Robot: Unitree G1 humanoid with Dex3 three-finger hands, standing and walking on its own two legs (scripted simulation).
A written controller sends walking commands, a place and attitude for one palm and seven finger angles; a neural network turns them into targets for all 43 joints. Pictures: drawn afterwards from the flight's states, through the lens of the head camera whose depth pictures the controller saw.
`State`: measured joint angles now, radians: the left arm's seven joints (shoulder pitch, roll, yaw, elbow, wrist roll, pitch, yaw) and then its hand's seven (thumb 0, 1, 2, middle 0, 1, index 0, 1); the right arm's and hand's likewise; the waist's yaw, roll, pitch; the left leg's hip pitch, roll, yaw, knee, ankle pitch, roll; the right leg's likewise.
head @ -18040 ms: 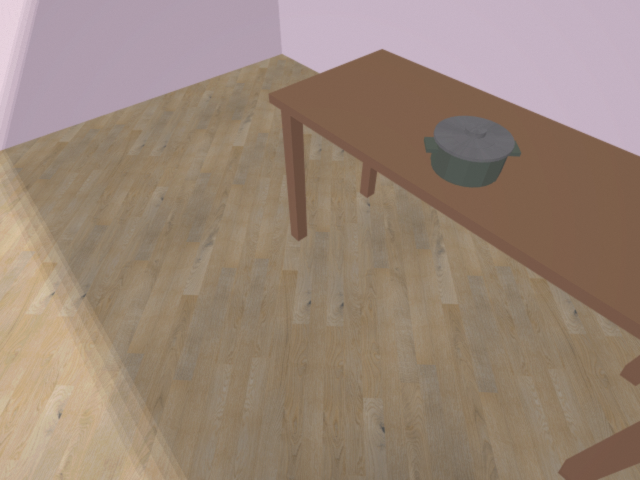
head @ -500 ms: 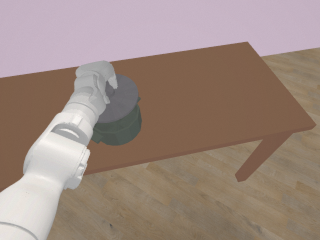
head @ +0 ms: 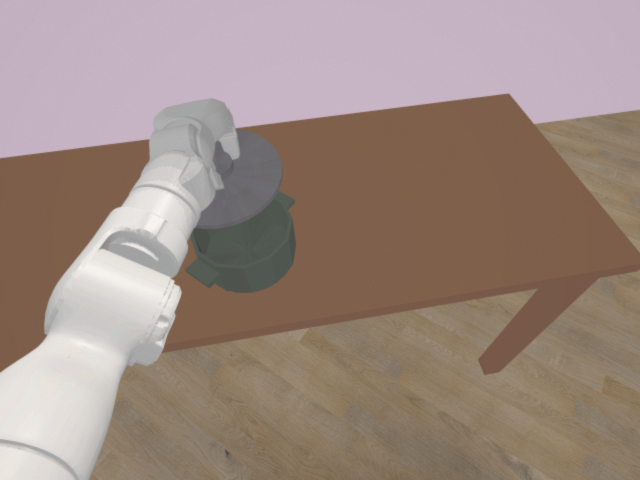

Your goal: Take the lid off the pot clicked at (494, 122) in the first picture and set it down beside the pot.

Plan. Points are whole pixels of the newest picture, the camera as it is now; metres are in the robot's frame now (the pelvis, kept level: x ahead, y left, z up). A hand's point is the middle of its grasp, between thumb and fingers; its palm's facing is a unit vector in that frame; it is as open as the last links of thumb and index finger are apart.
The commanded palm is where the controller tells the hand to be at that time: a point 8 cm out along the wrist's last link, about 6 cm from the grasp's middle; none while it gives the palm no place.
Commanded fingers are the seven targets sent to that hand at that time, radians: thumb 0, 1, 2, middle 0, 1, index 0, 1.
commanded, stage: lift the lid straight up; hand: left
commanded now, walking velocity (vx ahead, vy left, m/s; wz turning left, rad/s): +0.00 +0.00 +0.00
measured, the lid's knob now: (215, 165) +0.52 +0.11 +0.10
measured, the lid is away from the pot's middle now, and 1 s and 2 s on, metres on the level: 0.01 0.07 0.20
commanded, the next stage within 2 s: move the lid sideways beside the pot in 0.24 s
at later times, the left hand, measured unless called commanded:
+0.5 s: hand (203, 159) +0.49 +0.12 +0.14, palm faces -0.29 -0.09 -0.95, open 8.0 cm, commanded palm +0.50 +0.13 +0.21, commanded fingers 0.00 0.58 0.96 -0.95 -1.12 -0.84 -1.10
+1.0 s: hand (158, 167) +0.49 +0.17 +0.14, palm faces -0.34 -0.09 -0.94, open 8.0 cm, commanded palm +0.49 +0.18 +0.21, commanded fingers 0.00 0.58 0.96 -0.95 -1.12 -0.84 -1.10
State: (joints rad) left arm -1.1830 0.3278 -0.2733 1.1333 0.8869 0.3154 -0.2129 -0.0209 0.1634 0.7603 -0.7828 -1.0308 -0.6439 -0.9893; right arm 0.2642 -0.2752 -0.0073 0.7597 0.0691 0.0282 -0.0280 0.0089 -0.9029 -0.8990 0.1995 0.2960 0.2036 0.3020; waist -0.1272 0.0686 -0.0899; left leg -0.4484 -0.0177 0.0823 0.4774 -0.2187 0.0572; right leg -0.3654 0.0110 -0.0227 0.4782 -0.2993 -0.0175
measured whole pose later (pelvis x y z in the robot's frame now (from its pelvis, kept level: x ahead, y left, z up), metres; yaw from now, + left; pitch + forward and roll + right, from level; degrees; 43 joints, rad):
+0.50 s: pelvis +0.00 +0.01 +0.00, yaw +0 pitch +11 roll +0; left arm -1.20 0.33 -0.26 1.13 0.90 0.30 -0.22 -0.02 0.16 0.76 -0.79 -1.03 -0.64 -0.99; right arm 0.28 -0.27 -0.01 0.77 0.06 0.02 -0.02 0.01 -0.90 -0.90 0.20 0.30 0.20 0.30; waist -0.12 0.08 -0.09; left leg -0.45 -0.03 0.08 0.47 -0.21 0.06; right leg -0.37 0.00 -0.02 0.48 -0.29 -0.01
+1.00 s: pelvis +0.00 +0.00 +0.00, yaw +0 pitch +10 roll +0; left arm -1.13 0.48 -0.21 1.08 0.93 0.22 -0.31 -0.03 0.16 0.76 -0.79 -1.03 -0.64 -0.99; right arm 0.29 -0.30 -0.01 0.74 0.08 0.05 -0.04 0.01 -0.90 -0.90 0.20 0.30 0.20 0.30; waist -0.12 0.06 -0.07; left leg -0.43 -0.01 0.08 0.47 -0.21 0.06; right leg -0.34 0.02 -0.02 0.45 -0.28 -0.02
